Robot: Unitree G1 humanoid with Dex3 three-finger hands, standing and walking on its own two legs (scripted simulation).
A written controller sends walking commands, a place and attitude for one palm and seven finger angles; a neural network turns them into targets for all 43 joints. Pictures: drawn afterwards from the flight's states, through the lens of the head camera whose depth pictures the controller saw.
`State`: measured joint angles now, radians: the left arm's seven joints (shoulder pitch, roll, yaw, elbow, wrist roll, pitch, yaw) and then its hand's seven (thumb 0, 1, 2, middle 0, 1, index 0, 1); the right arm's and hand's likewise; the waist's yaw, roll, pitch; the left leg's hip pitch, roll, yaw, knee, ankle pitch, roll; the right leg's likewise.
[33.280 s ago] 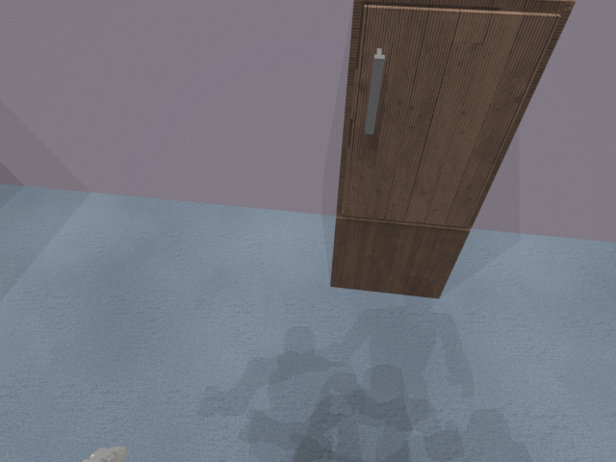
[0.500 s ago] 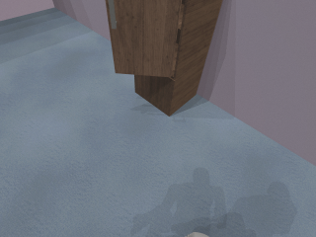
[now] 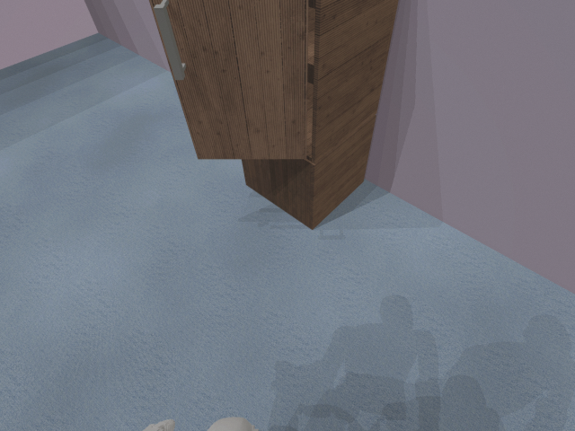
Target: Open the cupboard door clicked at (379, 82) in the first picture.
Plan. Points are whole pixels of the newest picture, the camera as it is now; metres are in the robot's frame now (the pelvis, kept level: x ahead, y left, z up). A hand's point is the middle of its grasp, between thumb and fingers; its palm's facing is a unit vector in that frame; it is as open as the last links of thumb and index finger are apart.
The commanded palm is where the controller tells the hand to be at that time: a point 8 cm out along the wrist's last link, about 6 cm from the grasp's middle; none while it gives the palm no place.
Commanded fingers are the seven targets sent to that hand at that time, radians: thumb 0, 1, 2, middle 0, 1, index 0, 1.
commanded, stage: take the last steps up to it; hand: left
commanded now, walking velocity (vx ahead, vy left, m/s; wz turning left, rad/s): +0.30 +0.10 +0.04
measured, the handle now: (172, 40) +0.98 +0.32 +0.08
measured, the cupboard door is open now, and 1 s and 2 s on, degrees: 40 40 40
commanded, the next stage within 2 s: come to a stop and stand still in 0.88 s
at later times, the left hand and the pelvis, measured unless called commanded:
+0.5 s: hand out of the picture +0.13 +0.26 -0.19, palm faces +0.10 -0.99 -0.12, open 7.4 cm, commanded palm none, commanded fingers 0.00 0.90 0.90 -0.20 -0.30 -0.20 -0.30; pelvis +0.18 +0.10 -0.01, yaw +0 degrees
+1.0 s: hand (197, 251) +0.50 +0.23 -0.17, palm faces -0.11 -0.98 -0.15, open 7.4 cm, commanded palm none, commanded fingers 0.00 0.90 0.90 -0.20 -0.30 -0.20 -0.30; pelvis +0.36 +0.08 -0.02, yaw -4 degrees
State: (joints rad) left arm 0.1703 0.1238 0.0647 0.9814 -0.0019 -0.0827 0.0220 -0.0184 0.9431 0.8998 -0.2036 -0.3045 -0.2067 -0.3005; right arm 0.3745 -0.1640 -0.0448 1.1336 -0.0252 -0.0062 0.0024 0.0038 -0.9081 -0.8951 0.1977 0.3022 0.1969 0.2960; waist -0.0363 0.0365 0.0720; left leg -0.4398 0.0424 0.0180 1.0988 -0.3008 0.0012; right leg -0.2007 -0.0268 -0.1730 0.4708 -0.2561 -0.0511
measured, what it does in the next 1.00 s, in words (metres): walks ahead: left foot, then right foot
